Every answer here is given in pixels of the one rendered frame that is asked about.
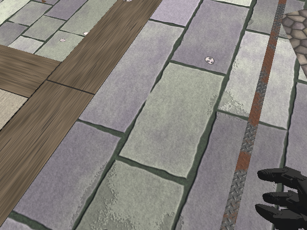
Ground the right robot hand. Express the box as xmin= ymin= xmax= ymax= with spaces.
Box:
xmin=255 ymin=166 xmax=307 ymax=230

